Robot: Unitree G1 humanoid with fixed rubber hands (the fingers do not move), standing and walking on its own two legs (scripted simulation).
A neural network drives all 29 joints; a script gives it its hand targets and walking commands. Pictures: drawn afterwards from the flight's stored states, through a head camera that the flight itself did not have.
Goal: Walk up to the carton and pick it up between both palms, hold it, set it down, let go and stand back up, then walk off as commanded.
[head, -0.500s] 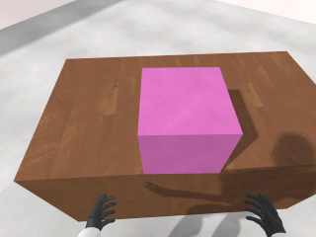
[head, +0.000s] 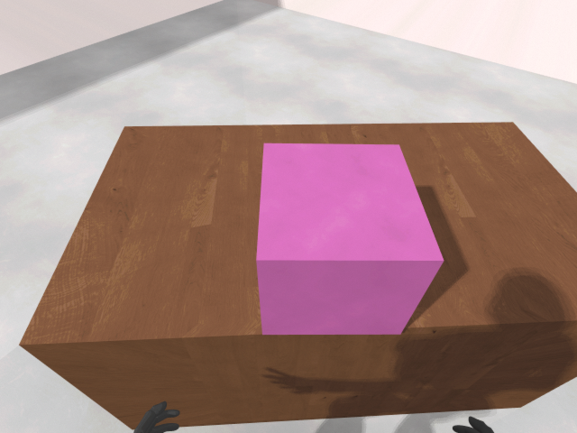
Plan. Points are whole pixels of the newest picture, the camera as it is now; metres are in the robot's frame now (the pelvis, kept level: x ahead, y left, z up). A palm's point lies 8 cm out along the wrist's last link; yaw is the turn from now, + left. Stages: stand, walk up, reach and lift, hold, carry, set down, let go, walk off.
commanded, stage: stand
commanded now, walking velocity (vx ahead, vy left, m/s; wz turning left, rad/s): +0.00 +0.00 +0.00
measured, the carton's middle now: (331, 238) +0.46 -0.03 -0.02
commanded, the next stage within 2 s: walk off in 1.90 s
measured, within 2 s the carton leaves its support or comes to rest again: neither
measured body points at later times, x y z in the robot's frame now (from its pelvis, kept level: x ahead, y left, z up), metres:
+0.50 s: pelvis -0.02 +0.00 +0.00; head -0.04 +0.02 +0.45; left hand +0.09 +0.25 -0.13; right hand +0.10 -0.26 -0.11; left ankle +0.00 +0.12 -0.74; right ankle -0.01 -0.12 -0.74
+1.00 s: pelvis -0.04 +0.00 +0.00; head -0.07 +0.01 +0.45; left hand +0.05 +0.25 -0.14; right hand +0.06 -0.26 -0.12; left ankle +0.00 +0.12 -0.74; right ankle -0.01 -0.12 -0.74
